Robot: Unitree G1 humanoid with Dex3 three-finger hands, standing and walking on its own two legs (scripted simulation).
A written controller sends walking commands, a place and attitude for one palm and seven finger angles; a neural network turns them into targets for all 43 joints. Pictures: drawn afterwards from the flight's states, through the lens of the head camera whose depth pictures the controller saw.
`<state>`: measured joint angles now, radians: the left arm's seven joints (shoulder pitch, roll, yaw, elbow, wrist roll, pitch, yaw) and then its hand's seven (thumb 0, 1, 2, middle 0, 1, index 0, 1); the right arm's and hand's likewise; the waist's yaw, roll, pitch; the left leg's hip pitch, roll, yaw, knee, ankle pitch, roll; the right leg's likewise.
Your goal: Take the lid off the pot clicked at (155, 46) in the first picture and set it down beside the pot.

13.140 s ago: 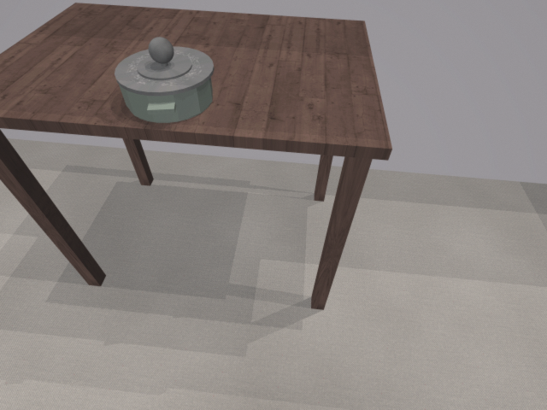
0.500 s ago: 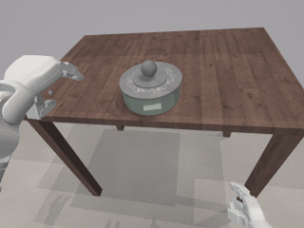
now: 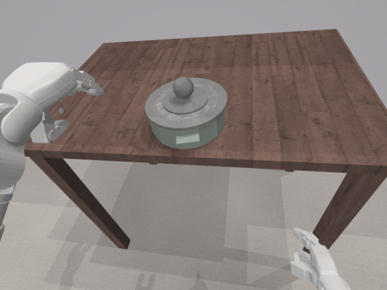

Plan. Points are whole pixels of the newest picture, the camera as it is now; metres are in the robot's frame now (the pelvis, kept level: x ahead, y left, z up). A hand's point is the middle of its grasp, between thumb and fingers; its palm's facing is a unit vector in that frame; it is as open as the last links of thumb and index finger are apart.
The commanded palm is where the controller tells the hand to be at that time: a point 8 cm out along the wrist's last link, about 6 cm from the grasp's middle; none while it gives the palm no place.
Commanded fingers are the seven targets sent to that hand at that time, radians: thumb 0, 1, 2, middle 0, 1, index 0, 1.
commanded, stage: move the open hand above the knob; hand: left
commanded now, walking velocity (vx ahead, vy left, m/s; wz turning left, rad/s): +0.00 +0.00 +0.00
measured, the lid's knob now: (183, 87) +0.52 +0.07 +0.17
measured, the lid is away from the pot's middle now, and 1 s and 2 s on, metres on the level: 0.00 0.00 0.00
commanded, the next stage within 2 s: none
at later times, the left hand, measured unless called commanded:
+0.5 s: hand (97, 92) +0.37 +0.19 +0.26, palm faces +0.01 +0.02 -1.00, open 10.1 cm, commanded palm +0.33 +0.19 +0.32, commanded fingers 0.00 -0.42 1.74 -0.87 -0.08 -0.87 -0.08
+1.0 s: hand (140, 74) +0.42 +0.13 +0.27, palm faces +0.03 -0.01 -1.00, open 10.1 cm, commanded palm +0.39 +0.14 +0.32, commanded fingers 0.00 -0.42 1.74 -0.87 -0.08 -0.87 -0.08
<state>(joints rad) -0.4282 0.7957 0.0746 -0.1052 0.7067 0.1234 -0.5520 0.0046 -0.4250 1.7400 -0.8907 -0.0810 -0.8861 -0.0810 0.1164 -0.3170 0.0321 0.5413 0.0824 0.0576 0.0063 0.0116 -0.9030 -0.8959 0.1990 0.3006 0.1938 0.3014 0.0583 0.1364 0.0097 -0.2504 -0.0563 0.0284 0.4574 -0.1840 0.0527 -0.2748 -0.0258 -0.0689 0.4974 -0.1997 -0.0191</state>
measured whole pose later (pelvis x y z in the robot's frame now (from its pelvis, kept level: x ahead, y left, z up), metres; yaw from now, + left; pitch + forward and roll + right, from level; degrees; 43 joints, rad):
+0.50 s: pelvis +0.01 +0.01 +0.00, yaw +0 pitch -1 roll +1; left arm -0.64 0.68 -0.10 0.00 0.76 0.20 -0.52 0.00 -0.42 1.74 -0.89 -0.08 -0.88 -0.08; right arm 0.10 -0.28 0.05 0.55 0.09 0.08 0.03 0.01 -0.90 -0.90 0.20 0.30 0.19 0.30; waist 0.05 0.12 0.00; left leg -0.25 -0.07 0.03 0.44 -0.18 0.06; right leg -0.28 -0.04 -0.06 0.50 -0.21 -0.01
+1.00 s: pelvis +0.02 +0.00 +0.00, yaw -1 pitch +0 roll +1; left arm -0.80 0.57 -0.22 0.11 0.79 0.27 -0.46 0.00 -0.42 1.74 -0.89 -0.08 -0.88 -0.08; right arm 0.11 -0.29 0.04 0.57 0.08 0.12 0.04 0.01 -0.90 -0.90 0.20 0.30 0.19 0.30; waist 0.02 0.12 -0.02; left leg -0.24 -0.07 0.04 0.42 -0.20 0.06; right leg -0.28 -0.03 -0.05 0.51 -0.23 -0.02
